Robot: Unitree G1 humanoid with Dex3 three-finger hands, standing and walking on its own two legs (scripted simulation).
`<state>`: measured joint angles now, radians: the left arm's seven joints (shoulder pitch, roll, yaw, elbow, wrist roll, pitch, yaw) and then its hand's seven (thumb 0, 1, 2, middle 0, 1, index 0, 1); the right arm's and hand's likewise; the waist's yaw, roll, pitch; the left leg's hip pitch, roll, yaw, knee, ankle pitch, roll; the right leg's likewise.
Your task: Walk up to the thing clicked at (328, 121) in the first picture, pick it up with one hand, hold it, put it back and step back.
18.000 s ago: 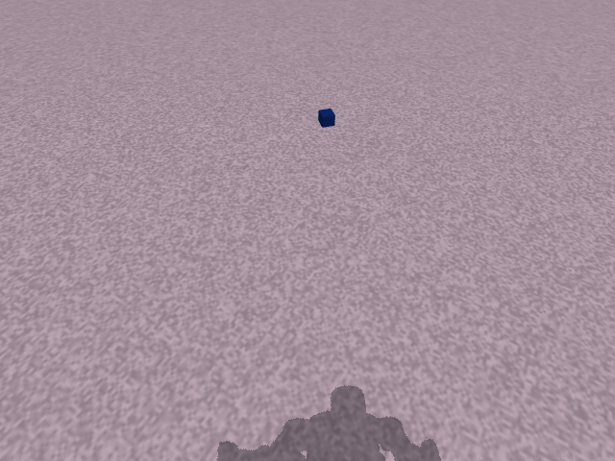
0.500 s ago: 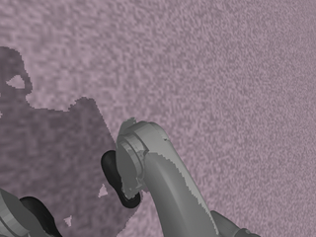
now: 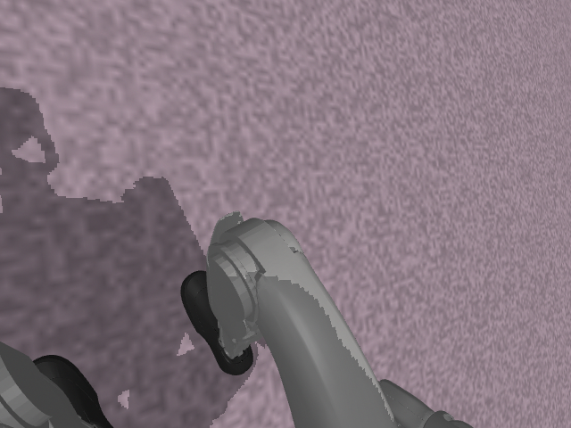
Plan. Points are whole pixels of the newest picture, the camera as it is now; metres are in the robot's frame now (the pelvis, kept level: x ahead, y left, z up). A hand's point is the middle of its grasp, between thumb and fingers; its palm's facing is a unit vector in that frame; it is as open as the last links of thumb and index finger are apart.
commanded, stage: close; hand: left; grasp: from above
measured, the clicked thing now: out of the picture +0.46 +0.36 -0.29
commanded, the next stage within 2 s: settle in 0.34 s
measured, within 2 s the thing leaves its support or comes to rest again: leaves its support in 0.80 s
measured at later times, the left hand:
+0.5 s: hand out of the picture +0.45 +0.36 -0.25, palm faces -0.30 -0.31 -0.90, open 10.8 cm
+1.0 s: hand out of the picture +0.47 +0.38 -0.21, palm faces -0.20 -0.31 -0.93, open 10.9 cm
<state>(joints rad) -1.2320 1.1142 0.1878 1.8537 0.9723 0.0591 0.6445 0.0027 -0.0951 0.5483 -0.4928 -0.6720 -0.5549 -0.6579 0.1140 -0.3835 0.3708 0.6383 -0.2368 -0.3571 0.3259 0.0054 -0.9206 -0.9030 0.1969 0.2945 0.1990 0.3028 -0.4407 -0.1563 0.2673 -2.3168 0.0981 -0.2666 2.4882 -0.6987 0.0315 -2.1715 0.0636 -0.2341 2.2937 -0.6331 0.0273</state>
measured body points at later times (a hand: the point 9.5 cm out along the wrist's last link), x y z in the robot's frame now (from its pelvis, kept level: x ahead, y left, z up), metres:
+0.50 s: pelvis +0.00 +0.00 +0.00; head +0.30 +0.12 +0.31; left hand +0.47 +0.37 -0.20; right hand +0.03 -0.23 -0.04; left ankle +0.07 +0.13 -0.29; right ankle +0.12 -0.11 -0.29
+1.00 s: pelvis +0.01 +0.00 +0.01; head +0.28 +0.13 +0.34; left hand +0.48 +0.39 -0.15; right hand +0.06 -0.24 -0.05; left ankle +0.07 +0.13 -0.29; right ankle +0.12 -0.11 -0.29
